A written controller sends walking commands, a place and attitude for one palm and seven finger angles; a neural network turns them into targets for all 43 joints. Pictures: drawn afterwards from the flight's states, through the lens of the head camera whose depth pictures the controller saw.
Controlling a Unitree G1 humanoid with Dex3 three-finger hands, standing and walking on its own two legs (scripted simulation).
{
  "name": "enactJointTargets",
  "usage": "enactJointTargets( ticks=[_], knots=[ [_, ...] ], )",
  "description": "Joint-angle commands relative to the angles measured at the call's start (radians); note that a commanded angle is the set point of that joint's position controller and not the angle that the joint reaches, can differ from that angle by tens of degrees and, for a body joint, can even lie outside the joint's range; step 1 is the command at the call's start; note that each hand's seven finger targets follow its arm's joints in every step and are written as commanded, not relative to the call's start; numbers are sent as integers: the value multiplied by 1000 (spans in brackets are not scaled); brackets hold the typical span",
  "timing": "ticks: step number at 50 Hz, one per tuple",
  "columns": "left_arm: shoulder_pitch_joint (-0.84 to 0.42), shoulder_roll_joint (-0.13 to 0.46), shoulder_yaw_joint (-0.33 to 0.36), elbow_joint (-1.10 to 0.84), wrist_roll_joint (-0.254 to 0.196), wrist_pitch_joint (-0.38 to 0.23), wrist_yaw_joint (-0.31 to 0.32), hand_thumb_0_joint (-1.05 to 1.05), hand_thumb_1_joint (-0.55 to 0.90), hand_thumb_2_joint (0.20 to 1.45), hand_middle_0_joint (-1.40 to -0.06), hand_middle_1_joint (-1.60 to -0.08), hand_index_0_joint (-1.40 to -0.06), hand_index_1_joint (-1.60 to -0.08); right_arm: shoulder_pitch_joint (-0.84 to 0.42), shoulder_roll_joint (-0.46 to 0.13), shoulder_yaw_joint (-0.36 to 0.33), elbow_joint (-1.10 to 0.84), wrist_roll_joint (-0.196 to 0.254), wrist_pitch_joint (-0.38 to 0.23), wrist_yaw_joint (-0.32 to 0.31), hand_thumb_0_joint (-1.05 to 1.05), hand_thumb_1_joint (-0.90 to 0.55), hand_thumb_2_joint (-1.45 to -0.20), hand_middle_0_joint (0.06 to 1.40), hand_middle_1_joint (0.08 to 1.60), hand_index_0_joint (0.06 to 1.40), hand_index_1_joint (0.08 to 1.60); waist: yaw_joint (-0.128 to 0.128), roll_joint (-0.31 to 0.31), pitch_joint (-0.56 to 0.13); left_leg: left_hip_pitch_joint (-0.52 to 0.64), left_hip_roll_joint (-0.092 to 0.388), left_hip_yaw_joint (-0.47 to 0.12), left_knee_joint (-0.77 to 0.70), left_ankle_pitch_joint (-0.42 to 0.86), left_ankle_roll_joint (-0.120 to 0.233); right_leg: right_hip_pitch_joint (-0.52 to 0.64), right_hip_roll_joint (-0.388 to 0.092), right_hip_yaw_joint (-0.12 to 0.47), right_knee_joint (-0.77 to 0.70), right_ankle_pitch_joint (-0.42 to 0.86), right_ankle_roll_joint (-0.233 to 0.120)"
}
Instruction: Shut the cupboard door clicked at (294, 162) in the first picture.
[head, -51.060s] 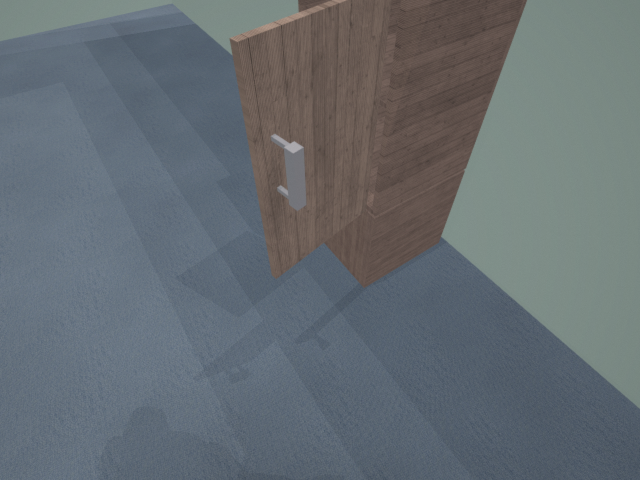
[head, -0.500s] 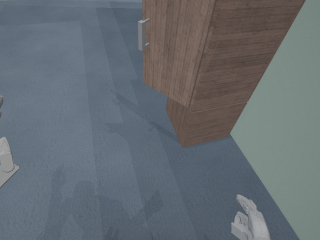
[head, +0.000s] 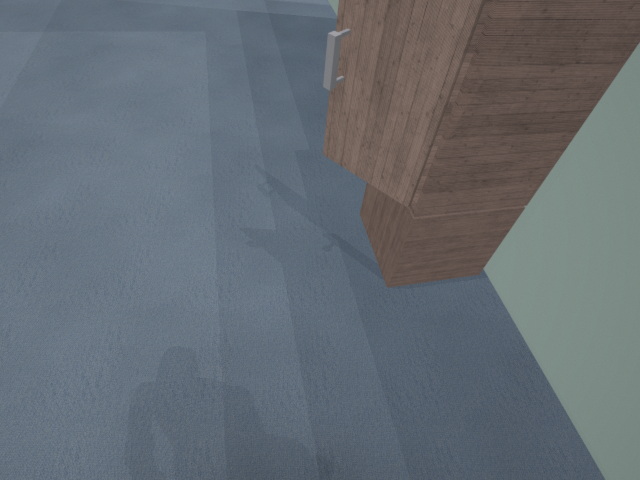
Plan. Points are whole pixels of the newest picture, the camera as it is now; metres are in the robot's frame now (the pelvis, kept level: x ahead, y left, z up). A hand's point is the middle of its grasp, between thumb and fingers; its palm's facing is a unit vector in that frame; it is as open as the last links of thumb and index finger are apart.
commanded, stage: let the arm hang, fingers relaxed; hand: left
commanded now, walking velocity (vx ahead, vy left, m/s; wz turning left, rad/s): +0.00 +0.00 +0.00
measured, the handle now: (337, 59) +1.08 +0.02 +0.01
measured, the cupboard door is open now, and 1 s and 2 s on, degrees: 36 36 36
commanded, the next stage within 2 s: look to check the result in 0.68 s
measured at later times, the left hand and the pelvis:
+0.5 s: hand out of the picture -0.02 +0.16 -0.18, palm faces -0.01 -0.99 -0.17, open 7.4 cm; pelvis -0.01 +0.00 +0.00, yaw -2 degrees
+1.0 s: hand out of the picture -0.01 +0.16 -0.17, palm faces +0.01 -0.98 -0.19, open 7.4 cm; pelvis +0.02 -0.01 +0.01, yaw -2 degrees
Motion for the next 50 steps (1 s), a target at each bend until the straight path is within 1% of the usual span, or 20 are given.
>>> enactJointTargets(
  ticks=[1, 2, 5, 8, 10, 12, 14, 16, 17, 18, 20, 25, 27, 30, 33, 35, 38, 39, 42, 50],
  knots=[
    [63, 87, 22, 21, 7, -40, 1, 0, 900, 900, -200, -300, -200, -300, -28, -154, -56, -42, 11, -36, -19, 0, -900, -900, 200, 300, 200, 300, 3, 219, -14, 10, 105, -172, -269, -329, 8, -19, -22, 76, -102, -42, -46],
    [68, 85, 21, 39, 8, -43, 2, 0, 900, 900, -200, -300, -200, -300, -15, -158, -59, -35, 13, -35, -21, 0, -900, -900, 200, 300, 200, 300, 2, 155, -8, 22, 107, -178, -264, -313, 10, -24, -21, 76, -115, -41, -47],
    [71, 73, 18, 84, 9, -49, 5, 0, 900, 900, -200, -300, -200, -300, 15, -148, -63, 5, 15, -37, -25, 0, -900, -900, 200, 300, 200, 300, -8, 61, 9, 61, 102, -156, -242, -268, 8, -71, -35, 102, -150, -69, -51],
    [65, 73, 16, 115, 8, -55, 8, 0, 900, 900, -200, -300, -200, -300, 38, -131, -64, 39, 17, -36, -23, 0, -900, -900, 200, 300, 200, 300, -17, -7, 27, 101, 91, -119, -207, -196, 3, -122, -53, 115, -182, -113, -54],
    [61, 69, 14, 130, 8, -54, 11, 0, 900, 900, -200, -300, -200, -300, 49, -120, -62, 58, 17, -33, -23, 0, -900, -900, 200, 300, 200, 300, -23, -26, 50, 123, 86, -106, -187, -181, 1, -171, -60, 127, -202, -162, -54],
    [59, 74, 16, 136, 9, -51, 12, 0, 900, 900, -200, -300, -200, -300, 59, -116, -62, 72, 18, -30, -22, 0, -900, -900, 200, 300, 200, 300, -23, -18, 71, 117, 84, -97, -179, -188, 0, -195, -59, 132, -211, -197, -54],
    [57, 62, 17, 145, 10, -48, 13, 0, 900, 900, -200, -300, -200, -300, 59, -94, -61, 84, 14, -26, -21, 0, -900, -900, 200, 300, 200, 300, -25, -18, 102, 106, 75, -88, -170, -196, -3, -230, -63, 139, -220, -237, -53],
    [50, 60, 18, 145, 10, -45, 14, 0, 900, 900, -200, -300, -200, -300, 68, -83, -60, 91, 12, -24, -21, 0, -900, -900, 200, 300, 200, 300, -26, -10, 112, 98, 70, -83, -160, -204, -5, -246, -64, 147, -222, -262, -56],
    [53, 63, 20, 146, 11, -46, 15, 0, 900, 900, -200, -300, -200, -300, 73, -82, -62, 94, 13, -23, -20, 0, -900, -900, 200, 300, 200, 300, -26, 1, 102, 97, 68, -77, -152, -195, -6, -238, -66, 146, -223, -259, -57],
    [48, 55, 20, 146, 10, -45, 15, 0, 900, 900, -200, -300, -200, -300, 74, -66, -59, 97, 11, -25, -20, 0, -900, -900, 200, 300, 200, 300, -26, -3, 103, 95, 66, -76, -149, -192, -7, -242, -68, 147, -220, -258, -58],
    [38, 49, 19, 147, 9, -45, 15, 0, 900, 900, -200, -300, -200, -300, 77, -60, -57, 101, 9, -26, -21, 0, -900, -900, 200, 300, 200, 300, -27, 19, 113, 86, 69, -84, -158, -195, -8, -247, -63, 142, -208, -250, -56],
    [49, 27, 20, 147, 7, -50, 16, 0, 900, 900, -200, -300, -200, -300, 57, -61, -53, 103, 10, -46, -27, 0, -900, -900, 200, 300, 200, 300, -3, 97, 86, 32, 93, -129, -236, -192, -1, -124, -40, 115, -148, -67, -44],
    [48, 28, 23, 148, 7, -52, 17, 0, 900, 900, -200, -300, -200, -300, 59, -64, -53, 102, 13, -51, -29, 0, -900, -900, 200, 300, 200, 300, 2, 103, 72, 25, 96, -133, -242, -177, -1, -81, -39, 105, -141, -23, -44],
    [36, 22, 23, 147, 4, -58, 17, 0, 900, 900, -200, -300, -200, -300, 60, -57, -52, 106, 12, -58, -29, 0, -900, -900, 200, 300, 200, 300, 0, 83, 32, 59, 90, -116, -222, -89, -4, -52, -50, 106, -143, 30, -45],
    [24, 22, 23, 151, 2, -62, 19, 0, 900, 900, -200, -300, -200, -300, 66, -51, -51, 112, 15, -60, -31, 0, -900, -900, 200, 300, 200, 300, -5, 63, 14, 93, 89, -97, -192, 2, -6, -41, -60, 106, -154, 55, -46],
    [20, 20, 20, 154, 2, -62, 19, 0, 900, 900, -200, -300, -200, -300, 64, -49, -49, 113, 15, -59, -31, 0, -900, -900, 200, 300, 200, 300, -8, 64, 18, 112, 88, -91, -184, 17, -8, -53, -63, 106, -161, 54, -46],
    [13, 22, 19, 157, 3, -62, 21, 0, 900, 900, -200, -300, -200, -300, 64, -47, -49, 117, 16, -56, -31, 0, -900, -900, 200, 300, 200, 300, -13, 40, 35, 119, 90, -86, -175, 38, -9, -58, -63, 104, -168, 59, -45],
    [14, 20, 18, 158, 2, -62, 21, 0, 900, 900, -200, -300, -200, -300, 59, -48, -48, 120, 16, -55, -31, 0, -900, -900, 200, 300, 200, 300, -12, 50, 40, 123, 90, -86, -178, 37, -8, -62, -63, 107, -170, 58, -44],
    [19, 26, 19, 161, 3, -62, 21, 0, 900, 900, -200, -300, -200, -300, 54, -57, -49, 117, 18, -55, -32, 0, -900, -900, 200, 300, 200, 300, -11, 47, 23, 139, 92, -86, -170, 59, -7, -48, -62, 104, -171, 70, -44],
    [17, 24, 14, 171, 3, -65, 22, 0, 900, 900, -200, -300, -200, -300, 29, -59, -46, 124, 18, -53, -32, 0, -900, -900, 200, 300, 200, 300, -15, 23, 42, 158, 94, -74, -162, 92, -9, -50, -66, 109, -184, 96, -40]
  ],
)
